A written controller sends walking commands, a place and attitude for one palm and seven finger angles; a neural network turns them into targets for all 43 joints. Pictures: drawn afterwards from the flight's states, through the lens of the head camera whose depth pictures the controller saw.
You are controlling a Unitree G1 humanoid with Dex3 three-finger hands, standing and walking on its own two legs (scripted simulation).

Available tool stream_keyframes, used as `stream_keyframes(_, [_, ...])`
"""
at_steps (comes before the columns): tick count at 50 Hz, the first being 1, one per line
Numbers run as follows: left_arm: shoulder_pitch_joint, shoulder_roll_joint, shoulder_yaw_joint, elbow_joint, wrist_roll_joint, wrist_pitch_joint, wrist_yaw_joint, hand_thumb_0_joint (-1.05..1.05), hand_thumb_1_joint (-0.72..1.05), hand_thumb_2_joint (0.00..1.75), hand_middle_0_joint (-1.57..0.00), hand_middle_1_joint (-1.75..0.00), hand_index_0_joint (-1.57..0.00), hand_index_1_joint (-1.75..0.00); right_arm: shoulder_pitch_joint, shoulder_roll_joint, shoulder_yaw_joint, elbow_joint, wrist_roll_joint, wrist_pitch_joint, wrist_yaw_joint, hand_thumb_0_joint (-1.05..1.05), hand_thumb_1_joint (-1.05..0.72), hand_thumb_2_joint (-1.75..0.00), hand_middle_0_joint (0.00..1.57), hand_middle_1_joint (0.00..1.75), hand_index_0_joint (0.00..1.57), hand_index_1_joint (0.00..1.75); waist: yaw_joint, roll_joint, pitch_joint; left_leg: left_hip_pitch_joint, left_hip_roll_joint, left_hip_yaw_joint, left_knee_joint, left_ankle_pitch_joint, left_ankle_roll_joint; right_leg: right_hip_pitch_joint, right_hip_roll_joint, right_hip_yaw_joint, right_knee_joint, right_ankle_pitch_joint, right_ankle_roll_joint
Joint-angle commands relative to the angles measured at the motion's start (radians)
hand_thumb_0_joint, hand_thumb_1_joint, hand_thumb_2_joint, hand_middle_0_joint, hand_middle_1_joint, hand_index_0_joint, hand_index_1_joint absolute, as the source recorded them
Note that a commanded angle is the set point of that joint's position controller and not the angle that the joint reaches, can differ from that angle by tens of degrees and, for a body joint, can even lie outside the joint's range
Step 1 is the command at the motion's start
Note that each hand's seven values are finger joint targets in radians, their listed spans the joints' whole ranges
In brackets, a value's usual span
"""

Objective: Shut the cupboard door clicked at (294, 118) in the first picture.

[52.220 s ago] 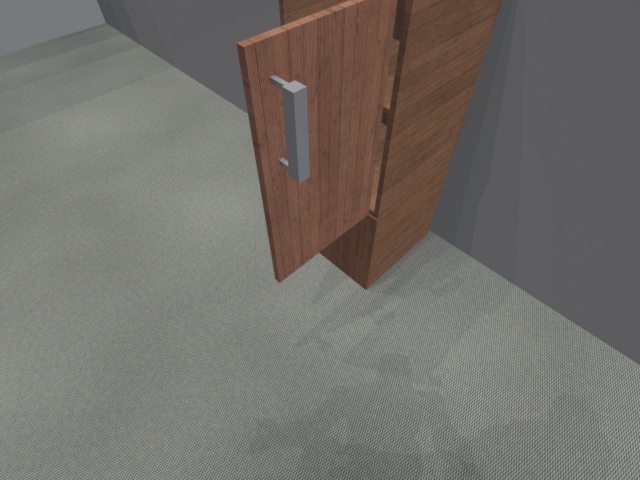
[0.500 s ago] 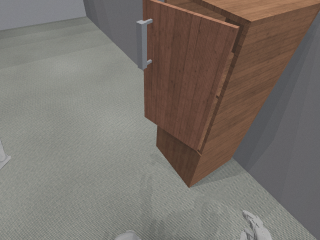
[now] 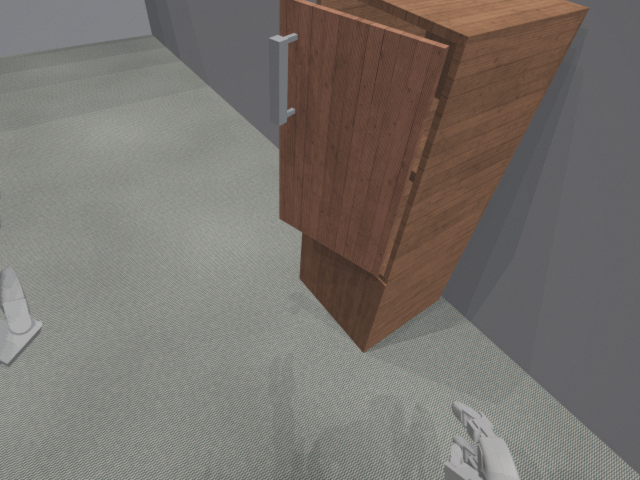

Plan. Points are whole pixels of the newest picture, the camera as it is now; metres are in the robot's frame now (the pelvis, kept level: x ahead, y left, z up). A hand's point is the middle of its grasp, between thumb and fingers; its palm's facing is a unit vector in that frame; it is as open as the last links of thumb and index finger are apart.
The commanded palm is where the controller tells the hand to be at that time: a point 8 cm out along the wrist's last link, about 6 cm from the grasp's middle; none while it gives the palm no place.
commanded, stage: stop stepping back and stand still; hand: left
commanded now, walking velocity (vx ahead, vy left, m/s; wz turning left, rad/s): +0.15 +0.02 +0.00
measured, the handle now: (285, 80) +0.84 +0.14 +0.11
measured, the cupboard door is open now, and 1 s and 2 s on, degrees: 17 17 17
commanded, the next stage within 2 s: let the arm hang, fingers relaxed in 1.52 s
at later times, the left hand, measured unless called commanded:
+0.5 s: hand out of the picture +0.15 +0.28 +0.17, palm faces +0.43 -0.79 -0.44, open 7.4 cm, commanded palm +0.10 +0.32 +0.19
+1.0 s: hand out of the picture +0.19 +0.31 +0.16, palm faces +0.43 -0.78 -0.46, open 7.4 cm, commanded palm +0.14 +0.34 +0.19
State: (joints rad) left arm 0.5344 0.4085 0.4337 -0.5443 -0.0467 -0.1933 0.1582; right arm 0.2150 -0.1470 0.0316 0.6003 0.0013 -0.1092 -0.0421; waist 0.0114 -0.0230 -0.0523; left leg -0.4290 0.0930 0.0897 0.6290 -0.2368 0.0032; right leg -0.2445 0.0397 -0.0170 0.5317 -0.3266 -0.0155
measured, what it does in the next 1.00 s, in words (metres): stands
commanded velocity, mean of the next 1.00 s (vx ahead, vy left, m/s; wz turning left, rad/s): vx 0.04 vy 0.00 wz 0.00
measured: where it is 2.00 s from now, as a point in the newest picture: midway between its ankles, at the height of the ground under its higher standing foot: outside the picture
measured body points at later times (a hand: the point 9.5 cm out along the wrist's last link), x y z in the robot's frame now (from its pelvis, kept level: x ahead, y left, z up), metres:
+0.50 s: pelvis -0.04 +0.02 +0.01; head -0.06 +0.03 +0.46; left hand +0.12 +0.32 +0.20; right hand +0.09 -0.23 -0.08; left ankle +0.06 +0.11 -0.72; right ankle -0.03 -0.10 -0.73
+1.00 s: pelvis +0.00 +0.04 +0.01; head -0.02 +0.04 +0.46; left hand +0.16 +0.35 +0.19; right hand +0.15 -0.20 -0.08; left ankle +0.06 +0.11 -0.73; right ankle -0.05 -0.07 -0.73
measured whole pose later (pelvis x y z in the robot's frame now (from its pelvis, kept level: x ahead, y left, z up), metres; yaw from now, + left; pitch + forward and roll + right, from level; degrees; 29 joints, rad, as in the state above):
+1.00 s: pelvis +0.00 +0.04 +0.01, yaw +0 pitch +0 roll -2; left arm 0.59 0.42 0.40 -0.45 -0.05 -0.17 0.15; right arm 0.25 -0.20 0.02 0.65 0.00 -0.06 -0.09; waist 0.00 0.01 -0.06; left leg -0.35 -0.02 0.05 0.50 -0.16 0.06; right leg -0.13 0.06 0.01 0.45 -0.32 -0.02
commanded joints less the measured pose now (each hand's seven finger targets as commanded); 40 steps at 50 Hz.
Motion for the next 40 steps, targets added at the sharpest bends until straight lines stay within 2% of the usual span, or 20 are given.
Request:
stream_keyframes(1, [-0.148, 0.214, 0.107, -0.112, -0.016, -0.027, 0.034, 0.0, 0.9, 0.9, -0.2, -0.3, -0.2, -0.3, -0.063, -0.162, -0.059, -0.12, 0.0, -0.017, -0.031, 0.0, -0.9, -0.9, 0.2, 0.3, 0.2, 0.3, -0.039, -0.052, -0.029, 0.132, -0.026, -0.08, 0.013, -0.123, -0.018, -0.14, -0.245, 0.268, -0.287, -0.179, -0.108])
stream_keyframes(2, [-0.123, 0.202, 0.101, -0.111, -0.014, -0.021, 0.04, 0.0, 0.9, 0.9, -0.2, -0.3, -0.2, -0.3, -0.069, -0.161, -0.062, -0.12, 0.005, -0.016, -0.038, 0.0, -0.9, -0.9, 0.2, 0.3, 0.2, 0.3, -0.036, -0.073, -0.039, 0.157, -0.035, -0.089, 0.026, -0.084, -0.009, -0.143, -0.232, 0.26, -0.274, -0.174, -0.108])
stream_keyframes(5, [-0.044, 0.22, 0.131, -0.122, -0.014, -0.022, 0.044, 0.0, 0.9, 0.9, -0.2, -0.3, -0.2, -0.3, -0.075, -0.163, -0.053, -0.124, 0.002, -0.003, -0.051, 0.0, -0.9, -0.9, 0.2, 0.3, 0.2, 0.3, -0.041, -0.007, -0.041, 0.189, -0.039, -0.095, -0.085, -0.087, 0.006, -0.134, -0.175, 0.155, -0.228, -0.173, -0.072])
stream_keyframes(7, [-0.052, 0.213, 0.121, -0.143, -0.009, -0.029, 0.043, 0.0, 0.9, 0.9, -0.2, -0.3, -0.2, -0.3, -0.084, -0.173, -0.055, -0.125, -0.002, -0.004, -0.058, 0.0, -0.9, -0.9, 0.2, 0.3, 0.2, 0.3, -0.042, 0.049, 0.014, 0.154, -0.02, -0.143, -0.174, -0.209, 0.017, -0.152, -0.128, 0.122, -0.208, -0.269, -0.052])
stream_keyframes(9, [-0.069, 0.207, 0.114, -0.138, 0.002, -0.029, 0.041, 0.0, 0.9, 0.9, -0.2, -0.3, -0.2, -0.3, -0.095, -0.186, -0.058, -0.13, -0.005, -0.01, -0.069, 0.0, -0.9, -0.9, 0.2, 0.3, 0.2, 0.3, -0.043, 0.159, 0.096, 0.057, 0.019, -0.233, -0.336, -0.423, 0.022, -0.144, -0.056, 0.06, -0.152, -0.32, -0.035])
stream_keyframes(11, [-0.079, 0.184, 0.098, -0.125, 0.016, -0.028, 0.045, 0.0, 0.9, 0.9, -0.2, -0.3, -0.2, -0.3, -0.078, -0.195, -0.057, -0.126, -0.003, -0.02, -0.074, 0.0, -0.9, -0.9, 0.2, 0.3, 0.2, 0.3, -0.037, 0.277, 0.122, -0.094, 0.083, -0.321, -0.514, -0.601, 0.037, 0.015, 0.027, -0.039, 0.011, -0.177, -0.009])
stream_keyframes(12, [-0.087, 0.188, 0.1, -0.111, 0.018, -0.029, 0.044, 0.0, 0.9, 0.9, -0.2, -0.3, -0.2, -0.3, -0.071, -0.195, -0.061, -0.125, -0.005, -0.025, -0.073, 0.0, -0.9, -0.9, 0.2, 0.3, 0.2, 0.3, -0.032, 0.281, 0.118, -0.149, 0.098, -0.327, -0.539, -0.596, 0.042, 0.084, 0.034, -0.055, 0.056, -0.127, -0.004])
stream_keyframes(17, [-0.034, 0.182, 0.092, -0.116, 0.01, -0.046, 0.035, 0.0, 0.9, 0.9, -0.2, -0.3, -0.2, -0.3, -0.041, -0.185, -0.072, -0.111, -0.008, -0.047, -0.056, 0.0, -0.9, -0.9, 0.2, 0.3, 0.2, 0.3, -0.031, 0.15, -0.013, 0.019, 0.007, -0.177, -0.343, -0.312, 0.019, 0.118, -0.033, 0.012, -0.129, -0.058, -0.024])
stream_keyframes(18, [-0.025, 0.186, 0.099, -0.117, 0.008, -0.048, 0.033, 0.0, 0.9, 0.9, -0.2, -0.3, -0.2, -0.3, -0.043, -0.183, -0.074, -0.111, -0.011, -0.044, -0.052, 0.0, -0.9, -0.9, 0.2, 0.3, 0.2, 0.3, -0.031, 0.126, -0.024, 0.046, -0.018, -0.145, -0.279, -0.263, 0.013, 0.085, -0.067, 0.057, -0.168, -0.084, -0.041])
stream_keyframes(21, [0.019, 0.186, 0.104, -0.128, -0.002, -0.045, 0.034, 0.0, 0.9, 0.9, -0.2, -0.3, -0.2, -0.3, -0.039, -0.175, -0.082, -0.102, -0.007, -0.032, -0.046, 0.0, -0.9, -0.9, 0.2, 0.3, 0.2, 0.3, -0.03, -0.06, -0.026, 0.171, -0.071, -0.093, -0.005, -0.115, -0.011, -0.14, -0.216, 0.265, -0.308, -0.3, -0.122])
stream_keyframes(22, [0.012, 0.182, 0.102, -0.117, -0.002, -0.041, 0.038, 0.0, 0.9, 0.9, -0.2, -0.3, -0.2, -0.3, -0.034, -0.173, -0.079, -0.094, -0.008, -0.025, -0.045, 0.0, -0.9, -0.9, 0.2, 0.3, 0.2, 0.3, -0.034, -0.074, -0.005, 0.166, -0.069, -0.095, 0.041, -0.096, -0.012, -0.182, -0.247, 0.281, -0.317, -0.304, -0.137])
stream_keyframes(24, [-0.045, 0.193, 0.107, -0.112, 0.002, -0.039, 0.046, 0.0, 0.9, 0.9, -0.2, -0.3, -0.2, -0.3, -0.041, -0.177, -0.076, -0.088, -0.005, -0.022, -0.048, 0.0, -0.9, -0.9, 0.2, 0.3, 0.2, 0.3, -0.04, -0.07, 0.015, 0.177, -0.063, -0.104, 0.023, -0.065, -0.003, -0.207, -0.235, 0.255, -0.295, -0.259, -0.118])
stream_keyframes(27, [-0.145, 0.185, 0.082, -0.082, 0.011, -0.049, 0.044, 0.0, 0.9, 0.9, -0.2, -0.3, -0.2, -0.3, -0.057, -0.18, -0.069, -0.084, -0.003, -0.031, -0.064, 0.0, -0.9, -0.9, 0.2, 0.3, 0.2, 0.3, -0.045, -0.003, 0.073, 0.212, -0.036, -0.159, -0.117, -0.113, 0.014, -0.25, -0.139, 0.144, -0.214, -0.244, -0.051])
stream_keyframes(29, [-0.209, 0.193, 0.079, -0.104, 0.02, -0.059, 0.039, 0.0, 0.9, 0.9, -0.2, -0.3, -0.2, -0.3, -0.08, -0.187, -0.066, -0.09, 0.0, -0.044, -0.073, 0.0, -0.9, -0.9, 0.2, 0.3, 0.2, 0.3, -0.041, 0.152, 0.116, 0.152, 0.027, -0.265, -0.307, -0.309, 0.024, -0.212, -0.059, 0.092, -0.139, -0.237, -0.012])
stream_keyframes(31, [-0.211, 0.169, 0.07, -0.095, 0.031, -0.061, 0.037, 0.0, 0.9, 0.9, -0.2, -0.3, -0.2, -0.3, -0.073, -0.189, -0.054, -0.095, 0.001, -0.056, -0.076, 0.0, -0.9, -0.9, 0.2, 0.3, 0.2, 0.3, -0.028, 0.29, 0.104, -0.035, 0.119, -0.401, -0.559, -0.614, 0.039, 0.005, 0.028, 0.002, 0.089, -0.13, 0.02])
stream_keyframes(32, [-0.22, 0.164, 0.068, -0.086, 0.035, -0.057, 0.033, 0.0, 0.9, 0.9, -0.2, -0.3, -0.2, -0.3, -0.07, -0.185, -0.057, -0.1, -0.002, -0.057, -0.075, 0.0, -0.9, -0.9, 0.2, 0.3, 0.2, 0.3, -0.02, 0.311, 0.105, -0.112, 0.139, -0.41, -0.605, -0.661, 0.044, 0.081, 0.04, -0.009, 0.159, -0.101, 0.021])
stream_keyframes(34, [-0.202, 0.178, 0.076, -0.105, 0.03, -0.061, 0.025, 0.0, 0.9, 0.9, -0.2, -0.3, -0.2, -0.3, -0.057, -0.172, -0.061, -0.105, -0.006, -0.068, -0.066, 0.0, -0.9, -0.9, 0.2, 0.3, 0.2, 0.3, -0.013, 0.267, 0.058, -0.052, 0.114, -0.35, -0.556, -0.521, 0.038, 0.106, 0.024, -0.009, 0.071, -0.06, 0.013])
stream_keyframes(37, [-0.087, 0.155, 0.056, -0.145, 0.023, -0.053, 0.019, 0.0, 0.9, 0.9, -0.2, -0.3, -0.2, -0.3, -0.061, -0.16, -0.056, -0.124, 0.0, -0.071, -0.043, 0.0, -0.9, -0.9, 0.2, 0.3, 0.2, 0.3, -0.016, 0.167, -0.023, 0.068, 0.029, -0.216, -0.415, -0.301, 0.013, 0.128, -0.004, 0.007, -0.13, -0.013, -0.004])
stream_keyframes(39, [0.01, 0.188, 0.109, -0.133, 0.012, -0.047, 0.02, 0.0, 0.9, 0.9, -0.2, -0.3, -0.2, -0.3, -0.059, -0.159, -0.057, -0.127, -0.008, -0.058, -0.033, 0.0, -0.9, -0.9, 0.2, 0.3, 0.2, 0.3, -0.016, 0.115, -0.082, 0.136, -0.018, -0.159, -0.283, -0.117, -0.006, 0.114, -0.071, 0.085, -0.209, 0.031, -0.037])
stream_keyframes(40, [0.006, 0.173, 0.095, -0.146, -0.001, -0.047, 0.019, 0.0, 0.9, 0.9, -0.2, -0.3, -0.2, -0.3, -0.062, -0.151, -0.054, -0.133, -0.008, -0.047, -0.029, 0.0, -0.9, -0.9, 0.2, 0.3, 0.2, 0.3, -0.025, 0.086, -0.095, 0.172, -0.027, -0.145, -0.215, -0.026, -0.013, 0.077, -0.116, 0.135, -0.229, 0.066, -0.057])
